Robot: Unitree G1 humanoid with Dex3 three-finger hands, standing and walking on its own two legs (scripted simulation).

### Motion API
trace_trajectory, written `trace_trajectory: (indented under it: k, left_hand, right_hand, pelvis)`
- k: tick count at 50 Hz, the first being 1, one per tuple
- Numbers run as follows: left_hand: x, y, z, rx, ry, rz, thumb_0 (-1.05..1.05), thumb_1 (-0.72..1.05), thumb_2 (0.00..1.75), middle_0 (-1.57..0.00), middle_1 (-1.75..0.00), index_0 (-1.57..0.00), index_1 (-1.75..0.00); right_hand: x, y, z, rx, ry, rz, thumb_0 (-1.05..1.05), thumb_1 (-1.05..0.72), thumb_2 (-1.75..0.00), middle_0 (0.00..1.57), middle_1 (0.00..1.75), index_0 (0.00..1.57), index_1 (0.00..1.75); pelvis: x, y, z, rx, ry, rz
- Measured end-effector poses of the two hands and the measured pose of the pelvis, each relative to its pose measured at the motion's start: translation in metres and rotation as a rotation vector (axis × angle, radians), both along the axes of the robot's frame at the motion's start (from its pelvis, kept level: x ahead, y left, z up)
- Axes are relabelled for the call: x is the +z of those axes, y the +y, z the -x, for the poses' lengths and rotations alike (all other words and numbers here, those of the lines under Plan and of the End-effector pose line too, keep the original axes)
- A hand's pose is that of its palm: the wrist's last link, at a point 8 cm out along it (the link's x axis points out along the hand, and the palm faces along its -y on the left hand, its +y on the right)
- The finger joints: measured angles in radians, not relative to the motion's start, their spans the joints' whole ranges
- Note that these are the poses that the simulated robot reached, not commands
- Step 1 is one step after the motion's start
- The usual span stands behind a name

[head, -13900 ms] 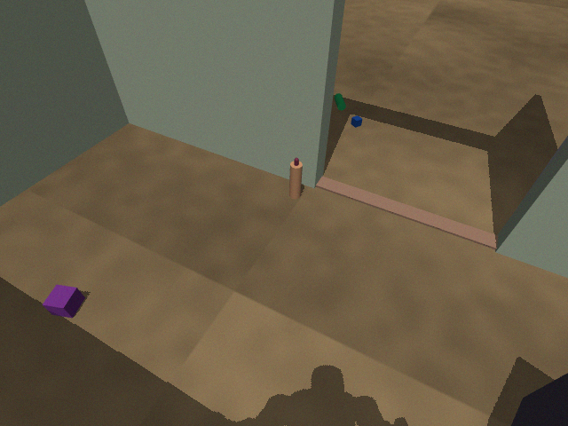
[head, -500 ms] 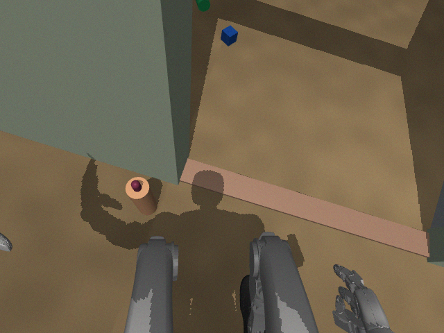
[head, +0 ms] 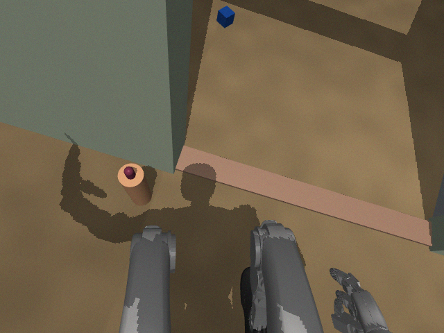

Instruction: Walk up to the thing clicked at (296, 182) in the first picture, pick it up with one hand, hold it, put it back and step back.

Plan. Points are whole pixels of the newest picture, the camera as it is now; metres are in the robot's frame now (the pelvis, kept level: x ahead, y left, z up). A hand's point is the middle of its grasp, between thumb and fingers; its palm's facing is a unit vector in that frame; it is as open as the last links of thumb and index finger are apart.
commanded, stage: go down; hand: left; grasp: from the side
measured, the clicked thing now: (136, 185) +0.45 +0.19 -0.31
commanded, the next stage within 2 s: approach in 0.62 s
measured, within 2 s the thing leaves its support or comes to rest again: neither
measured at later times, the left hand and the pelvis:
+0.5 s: hand out of the picture +0.39 +0.38 -0.02, palm faces +0.10 -0.99 -0.10, open 17.5 cm; pelvis -0.01 +0.00 -0.03, yaw +0 degrees
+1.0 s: hand (2, 173) +0.39 +0.37 -0.08, palm faces +0.10 -1.00 -0.02, open 17.4 cm; pelvis -0.01 +0.00 -0.07, yaw -1 degrees
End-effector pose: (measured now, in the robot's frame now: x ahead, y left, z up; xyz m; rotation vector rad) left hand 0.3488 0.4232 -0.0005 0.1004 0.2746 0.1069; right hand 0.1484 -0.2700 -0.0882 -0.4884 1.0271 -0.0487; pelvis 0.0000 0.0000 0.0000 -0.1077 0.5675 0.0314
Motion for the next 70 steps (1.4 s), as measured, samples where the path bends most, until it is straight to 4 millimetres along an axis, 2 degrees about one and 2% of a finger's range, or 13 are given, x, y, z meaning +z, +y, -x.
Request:
trace_trajectory:
  k: [21,39,44,47,50,56,62,70]
  left_hand:
    - [-0.013,0.007,-0.011,-0.003,-0.05,0.005,-0.02,-0.54,0.06,-0.05,-0.07,-0.04,-0.07]
    - [-0.024,0.015,-0.014,-0.002,-0.094,0.018,-0.02,-0.53,0.07,-0.06,-0.08,-0.04,-0.08]
    - [-0.035,0.017,-0.014,0.005,-0.122,0.03,-0.02,-0.53,0.05,-0.07,-0.09,-0.05,-0.09]
    - [-0.052,0.014,-0.015,0.005,-0.158,0.051,-0.02,-0.52,0.04,-0.07,-0.09,-0.05,-0.09]
    - [-0.076,0.003,-0.019,-0.007,-0.195,0.079,-0.02,-0.51,0.03,-0.07,-0.08,-0.05,-0.09]
    - [-0.147,-0.03,-0.03,-0.04,-0.197,0.142,-0.01,-0.49,0.02,-0.07,-0.08,-0.05,-0.08]
    - [-0.217,-0.056,-0.028,-0.077,-0.141,0.156,-0.02,-0.46,0.04,-0.07,-0.08,-0.05,-0.08]
    - [-0.259,-0.087,-0.034,-0.132,-0.176,0.167,-0.02,-0.46,0.05,-0.06,-0.09,-0.04,-0.09]
  right_hand:
    - [-0.02,-0.008,0.019,0.002,0.046,0.027,0.01,-0.89,-0.9,0.2,0.3,0.21,0.3]
    - [-0.034,-0.008,0.017,0.024,0.06,0.039,0.01,-0.89,-0.9,0.2,0.3,0.21,0.3]
    - [-0.039,-0.006,0.017,0.037,0.056,0.044,0.01,-0.89,-0.9,0.2,0.3,0.21,0.3]
    - [-0.045,-0.006,0.017,0.061,0.061,0.052,0.01,-0.89,-0.9,0.2,0.3,0.21,0.3]
    - [-0.052,-0.004,0.017,0.095,0.07,0.063,0.01,-0.89,-0.9,0.2,0.3,0.21,0.3]
    - [-0.067,0.002,0.016,0.153,0.079,0.098,0.01,-0.89,-0.9,0.2,0.3,0.21,0.3]
    - [-0.081,0.01,0.022,0.195,0.137,0.145,0.01,-0.89,-0.9,0.2,0.3,0.21,0.3]
    - [-0.091,0.023,0.029,0.263,0.226,0.189,0.01,-0.9,-0.9,0.21,0.3,0.21,0.3]
  pelvis:
    - [-0.024,-0.001,0.006,-0.001,-0.006,0.002]
    - [-0.04,0.0,0.006,-0.001,-0.005,0.007]
    - [-0.047,0.002,0.007,-0.002,-0.011,0.01]
    - [-0.056,0.003,0.009,-0.004,-0.021,0.014]
    - [-0.068,0.004,0.011,-0.008,-0.036,0.021]
    - [-0.096,0.007,0.015,-0.023,-0.083,0.05]
    - [-0.119,0.012,0.017,-0.035,-0.139,0.083]
    - [-0.136,0.021,0.018,-0.042,-0.196,0.126]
